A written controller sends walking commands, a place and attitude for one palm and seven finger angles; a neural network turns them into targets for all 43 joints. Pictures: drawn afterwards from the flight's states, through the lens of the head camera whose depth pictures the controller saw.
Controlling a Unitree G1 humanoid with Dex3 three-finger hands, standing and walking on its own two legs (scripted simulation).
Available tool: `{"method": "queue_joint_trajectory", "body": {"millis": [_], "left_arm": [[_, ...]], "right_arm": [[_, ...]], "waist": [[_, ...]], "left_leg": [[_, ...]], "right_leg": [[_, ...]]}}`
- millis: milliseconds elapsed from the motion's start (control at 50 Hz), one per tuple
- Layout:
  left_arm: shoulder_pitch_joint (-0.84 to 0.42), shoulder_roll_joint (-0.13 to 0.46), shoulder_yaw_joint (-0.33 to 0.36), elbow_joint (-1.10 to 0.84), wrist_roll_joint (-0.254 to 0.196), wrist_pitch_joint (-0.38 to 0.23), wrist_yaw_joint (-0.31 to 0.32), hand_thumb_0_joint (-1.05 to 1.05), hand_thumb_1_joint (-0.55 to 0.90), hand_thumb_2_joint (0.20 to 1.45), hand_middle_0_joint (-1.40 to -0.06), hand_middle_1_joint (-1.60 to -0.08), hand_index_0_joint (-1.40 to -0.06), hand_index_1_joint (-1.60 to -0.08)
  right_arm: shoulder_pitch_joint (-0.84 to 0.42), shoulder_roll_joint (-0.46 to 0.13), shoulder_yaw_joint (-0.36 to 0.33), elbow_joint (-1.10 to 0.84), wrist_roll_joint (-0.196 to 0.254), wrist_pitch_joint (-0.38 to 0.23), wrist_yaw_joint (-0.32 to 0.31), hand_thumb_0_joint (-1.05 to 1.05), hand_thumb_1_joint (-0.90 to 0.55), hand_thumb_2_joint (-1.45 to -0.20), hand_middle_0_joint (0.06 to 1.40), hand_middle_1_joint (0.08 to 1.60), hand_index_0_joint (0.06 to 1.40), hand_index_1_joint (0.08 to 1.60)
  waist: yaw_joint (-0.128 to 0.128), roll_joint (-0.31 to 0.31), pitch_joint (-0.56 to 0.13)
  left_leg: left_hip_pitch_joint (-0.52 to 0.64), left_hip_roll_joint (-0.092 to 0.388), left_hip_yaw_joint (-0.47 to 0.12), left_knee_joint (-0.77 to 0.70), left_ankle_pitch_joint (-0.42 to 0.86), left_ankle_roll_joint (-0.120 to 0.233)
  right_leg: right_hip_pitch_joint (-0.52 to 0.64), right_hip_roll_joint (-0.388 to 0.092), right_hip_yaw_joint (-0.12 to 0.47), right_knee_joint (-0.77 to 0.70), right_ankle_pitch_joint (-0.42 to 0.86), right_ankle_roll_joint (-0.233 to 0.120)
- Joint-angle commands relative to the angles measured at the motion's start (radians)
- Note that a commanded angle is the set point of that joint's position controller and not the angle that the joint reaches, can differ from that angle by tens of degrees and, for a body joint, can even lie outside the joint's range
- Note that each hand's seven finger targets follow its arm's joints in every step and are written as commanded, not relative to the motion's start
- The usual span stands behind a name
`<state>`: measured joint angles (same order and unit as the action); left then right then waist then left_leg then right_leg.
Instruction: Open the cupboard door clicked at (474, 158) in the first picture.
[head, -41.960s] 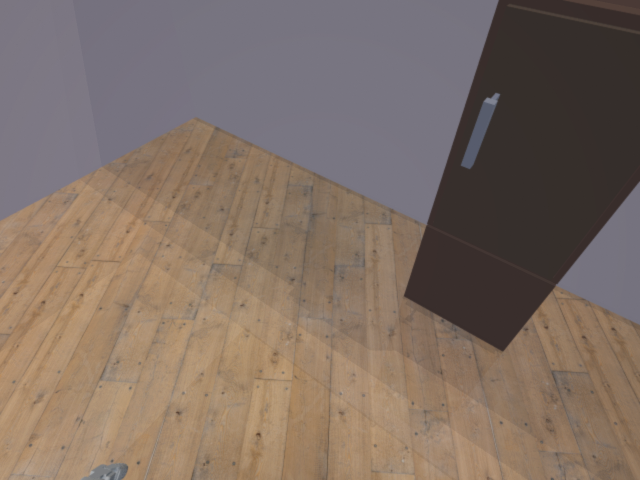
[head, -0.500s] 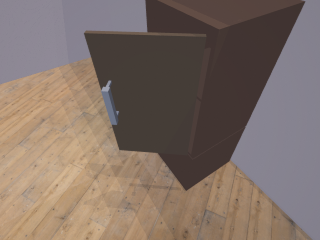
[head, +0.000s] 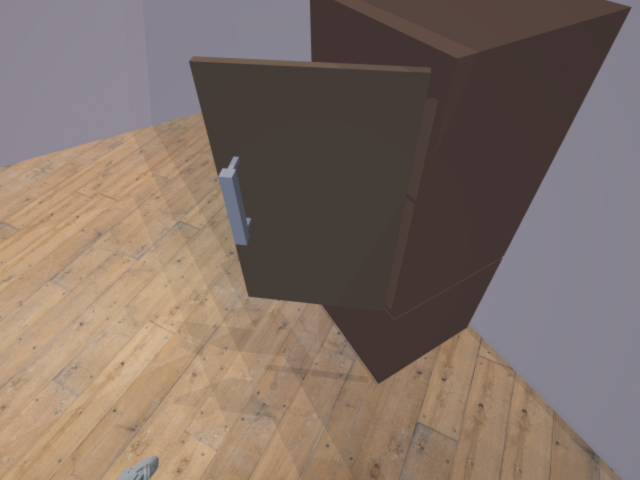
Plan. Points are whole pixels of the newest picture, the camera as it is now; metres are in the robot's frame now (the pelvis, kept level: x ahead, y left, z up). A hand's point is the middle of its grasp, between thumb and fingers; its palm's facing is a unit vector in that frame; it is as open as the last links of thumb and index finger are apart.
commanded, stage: raise the hand with hooked fingers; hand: left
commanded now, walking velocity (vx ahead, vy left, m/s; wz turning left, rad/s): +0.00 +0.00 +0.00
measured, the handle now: (238, 201) +0.57 +0.19 +0.01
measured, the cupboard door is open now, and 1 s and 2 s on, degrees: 51 51 51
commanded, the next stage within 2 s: move the hooked fingers beside the handle in 1.98 s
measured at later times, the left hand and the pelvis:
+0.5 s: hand (147, 446) +0.17 +0.22 -0.02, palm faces +0.02 -1.00 -0.08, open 9.8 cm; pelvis -0.01 +0.02 -0.09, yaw +3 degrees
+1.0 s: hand (142, 398) +0.22 +0.25 -0.03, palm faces -0.13 -0.99 -0.06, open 12.8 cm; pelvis +0.00 +0.03 -0.07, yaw +2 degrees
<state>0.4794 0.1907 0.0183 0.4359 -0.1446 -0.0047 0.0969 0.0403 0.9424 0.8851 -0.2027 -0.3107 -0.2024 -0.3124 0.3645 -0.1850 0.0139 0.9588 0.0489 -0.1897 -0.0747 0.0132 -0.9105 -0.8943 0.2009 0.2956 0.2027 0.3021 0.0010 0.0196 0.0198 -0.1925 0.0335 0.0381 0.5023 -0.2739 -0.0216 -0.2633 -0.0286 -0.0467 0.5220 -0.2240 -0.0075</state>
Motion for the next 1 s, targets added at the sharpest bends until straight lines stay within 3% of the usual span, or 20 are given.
{"method": "queue_joint_trajectory", "body": {"millis": [0,40,80,120,160,220,240,300,340,420,440,500,560,620,660,720,760,820,920,980], "left_arm": [[-0.221,-0.020,-0.044,-0.445,-0.055,-0.204,-0.045,0.000,0.737,0.830,-0.212,-0.405,-0.212,-0.405],[-0.193,-0.037,-0.016,-0.284,-0.050,-0.293,-0.114,0.000,0.690,0.810,-0.215,-0.435,-0.215,-0.435],[0.027,-0.039,0.044,-0.167,-0.082,-0.419,-0.222,0.000,0.643,0.790,-0.218,-0.465,-0.218,-0.465],[0.153,0.045,0.153,-0.129,-0.104,-0.525,-0.350,0.000,0.597,0.770,-0.222,-0.495,-0.222,-0.495],[0.120,0.115,0.192,-0.177,-0.090,-0.605,-0.464,0.000,0.550,0.750,-0.225,-0.525,-0.225,-0.525],[0.040,0.184,0.254,-0.351,-0.099,-0.580,-0.489,0.000,0.480,0.720,-0.230,-0.570,-0.230,-0.570],[0.003,0.135,0.209,-0.443,-0.118,-0.568,-0.484,0.000,0.457,0.710,-0.232,-0.585,-0.232,-0.585],[-0.122,0.164,0.236,-0.755,-0.148,-0.582,-0.419,0.000,0.387,0.680,-0.237,-0.630,-0.237,-0.630],[-0.197,0.172,0.197,-0.918,-0.135,-0.607,-0.402,0.000,0.340,0.660,-0.240,-0.660,-0.240,-0.660],[-0.261,0.114,0.092,-0.803,-0.129,-0.592,-0.450,0.000,0.247,0.620,-0.247,-0.720,-0.247,-0.720],[-0.257,0.118,0.078,-0.772,-0.111,-0.565,-0.471,0.000,0.223,0.610,-0.248,-0.735,-0.248,-0.735],[-0.137,0.170,0.137,-0.602,-0.099,-0.405,-0.524,0.000,0.153,0.580,-0.253,-0.780,-0.253,-0.780],[-0.083,0.250,0.264,-0.613,-0.131,-0.258,-0.539,0.000,0.083,0.550,-0.258,-0.825,-0.258,-0.825],[-0.070,0.279,0.378,-0.722,-0.203,-0.229,-0.488,0.000,0.013,0.520,-0.263,-0.870,-0.263,-0.870],[-0.049,0.247,0.387,-0.782,-0.229,-0.273,-0.441,0.000,-0.033,0.500,-0.267,-0.900,-0.267,-0.900],[-0.131,0.232,0.349,-0.737,-0.203,-0.348,-0.404,0.000,-0.103,0.470,-0.272,-0.945,-0.272,-0.945],[-0.185,0.211,0.290,-0.657,-0.169,-0.385,-0.421,0.000,-0.150,0.450,-0.275,-0.975,-0.275,-0.975],[-0.240,0.221,0.249,-0.556,-0.160,-0.377,-0.496,0.000,-0.220,0.420,-0.280,-1.020,-0.280,-1.020],[-0.318,0.404,0.403,-0.622,-0.202,-0.339,-0.564,0.000,-0.337,0.370,-0.288,-1.095,-0.288,-1.095],[-0.296,0.402,0.455,-0.672,-0.242,-0.358,-0.541,0.000,-0.407,0.340,-0.293,-1.140,-0.293,-1.140]], "right_arm": [[-0.183,-0.185,-0.044,-0.293,0.002,-0.191,-0.029,0.000,-0.900,-0.900,0.200,0.300,0.200,0.300],[-0.164,-0.188,-0.062,-0.344,-0.017,-0.199,-0.007,0.000,-0.900,-0.900,0.200,0.300,0.200,0.300],[-0.186,-0.186,-0.090,-0.410,-0.033,-0.207,0.023,0.000,-0.900,-0.900,0.200,0.300,0.200,0.300],[-0.211,-0.200,-0.113,-0.483,-0.036,-0.183,0.068,0.000,-0.900,-0.900,0.200,0.300,0.200,0.300],[-0.266,-0.208,-0.120,-0.551,-0.036,-0.157,0.090,0.000,-0.900,-0.900,0.200,0.300,0.200,0.300],[-0.264,-0.196,-0.119,-0.618,-0.026,-0.107,0.084,0.000,-0.900,-0.900,0.200,0.300,0.200,0.300],[-0.280,-0.188,-0.110,-0.653,-0.022,-0.100,0.081,0.000,-0.900,-0.900,0.200,0.300,0.200,0.300],[-0.220,-0.168,-0.102,-0.662,-0.028,-0.092,0.070,0.000,-0.900,-0.900,0.200,0.300,0.200,0.300],[-0.180,-0.171,-0.094,-0.640,-0.042,-0.088,0.058,0.000,-0.900,-0.900,0.200,0.300,0.200,0.300],[-0.163,-0.198,-0.067,-0.571,-0.037,-0.101,0.044,0.000,-0.900,-0.900,0.200,0.300,0.200,0.300],[-0.157,-0.201,-0.071,-0.570,-0.032,-0.103,0.041,0.000,-0.900,-0.900,0.200,0.300,0.200,0.300],[-0.167,-0.216,-0.075,-0.592,-0.009,-0.093,0.029,0.000,-0.900,-0.900,0.200,0.300,0.200,0.300],[-0.215,-0.216,-0.072,-0.641,0.008,-0.062,0.022,0.000,-0.900,-0.900,0.200,0.300,0.200,0.300],[-0.235,-0.179,-0.059,-0.668,-0.003,-0.054,0.014,0.000,-0.900,-0.900,0.200,0.300,0.200,0.300],[-0.212,-0.153,-0.055,-0.655,-0.007,-0.061,0.015,0.000,-0.900,-0.900,0.200,0.300,0.200,0.300],[-0.190,-0.165,-0.052,-0.618,-0.019,-0.070,0.020,0.000,-0.900,-0.900,0.200,0.300,0.200,0.300],[-0.160,-0.186,-0.055,-0.593,-0.017,-0.076,0.024,0.000,-0.900,-0.900,0.200,0.300,0.200,0.300],[-0.139,-0.221,-0.056,-0.592,-0.005,-0.087,0.017,0.000,-0.900,-0.900,0.200,0.300,0.200,0.300],[-0.133,-0.243,-0.057,-0.606,0.002,-0.102,-0.002,0.000,-0.900,-0.900,0.200,0.300,0.200,0.300],[-0.133,-0.220,-0.052,-0.605,0.000,-0.106,-0.002,0.000,-0.900,-0.900,0.200,0.300,0.200,0.300]], "waist": [[-0.066,-0.115,0.066],[-0.058,-0.289,0.080],[0.017,-0.385,0.024],[0.072,-0.254,-0.058],[0.059,-0.163,-0.131],[0.092,-0.032,-0.220],[0.080,0.034,-0.242],[0.043,0.180,-0.379],[0.002,0.180,-0.433],[-0.084,0.119,-0.282],[-0.097,0.084,-0.296],[-0.065,-0.022,-0.300],[0.009,0.014,-0.395],[0.068,-0.002,-0.470],[0.067,0.015,-0.471],[0.022,0.004,-0.330],[-0.027,0.029,-0.263],[-0.057,0.014,-0.228],[-0.006,0.093,-0.389],[0.015,0.120,-0.417]], "left_leg": [[-0.185,-0.045,-0.024,0.002,-0.161,0.040],[-0.298,-0.064,-0.030,0.118,-0.166,0.032],[-0.426,-0.066,-0.023,0.217,-0.175,0.019],[-0.461,-0.086,-0.005,0.293,-0.112,0.003],[-0.525,-0.095,0.011,0.376,-0.082,0.007],[-0.583,-0.091,0.014,0.416,-0.071,0.026],[-0.563,-0.085,0.012,0.412,-0.068,0.029],[-0.466,-0.059,-0.023,0.449,0.040,0.035],[-0.426,-0.039,-0.052,0.494,0.122,0.042],[-0.501,-0.020,-0.102,0.535,0.059,0.042],[-0.515,-0.018,-0.102,0.535,0.008,0.045],[-0.576,-0.030,-0.106,0.475,-0.128,0.045],[-0.535,-0.046,-0.092,0.420,-0.078,0.036],[-0.490,-0.046,-0.091,0.395,0.055,0.027],[-0.457,-0.041,-0.087,0.389,0.135,0.018],[-0.505,-0.034,-0.094,0.397,0.081,0.015],[-0.524,-0.032,-0.092,0.403,-0.028,0.019],[-0.545,-0.037,-0.095,0.397,-0.124,0.029],[-0.443,-0.039,-0.091,0.374,-0.004,0.035],[-0.385,-0.034,-0.086,0.362,0.115,0.029]], "right_leg": [[-0.183,0.008,-0.017,-0.078,-0.322,0.015],[-0.303,0.003,-0.012,-0.012,-0.412,0.017],[-0.342,0.002,0.010,0.076,-0.474,0.011],[-0.273,-0.004,0.041,0.167,-0.365,-0.026],[-0.280,-0.015,0.053,0.262,-0.214,-0.035],[-0.315,-0.007,0.069,0.362,-0.179,-0.035],[-0.341,0.004,0.051,0.389,-0.154,-0.032],[-0.364,0.023,0.022,0.452,-0.014,-0.031],[-0.419,0.035,0.014,0.489,0.040,-0.031],[-0.556,0.058,-0.020,0.493,-0.045,-0.027],[-0.569,0.054,-0.024,0.481,-0.084,-0.018],[-0.516,0.051,-0.025,0.421,-0.198,-0.010],[-0.411,0.039,-0.035,0.413,-0.162,-0.012],[-0.306,0.046,-0.053,0.429,-0.059,-0.017],[-0.295,0.045,-0.060,0.431,0.007,-0.017],[-0.390,0.054,-0.066,0.429,-0.054,-0.022],[-0.475,0.048,-0.059,0.410,-0.150,-0.016],[-0.494,0.047,-0.044,0.381,-0.212,-0.016],[-0.353,0.044,-0.029,0.366,-0.118,-0.024],[-0.306,0.049,-0.040,0.365,-0.019,-0.023]]}}
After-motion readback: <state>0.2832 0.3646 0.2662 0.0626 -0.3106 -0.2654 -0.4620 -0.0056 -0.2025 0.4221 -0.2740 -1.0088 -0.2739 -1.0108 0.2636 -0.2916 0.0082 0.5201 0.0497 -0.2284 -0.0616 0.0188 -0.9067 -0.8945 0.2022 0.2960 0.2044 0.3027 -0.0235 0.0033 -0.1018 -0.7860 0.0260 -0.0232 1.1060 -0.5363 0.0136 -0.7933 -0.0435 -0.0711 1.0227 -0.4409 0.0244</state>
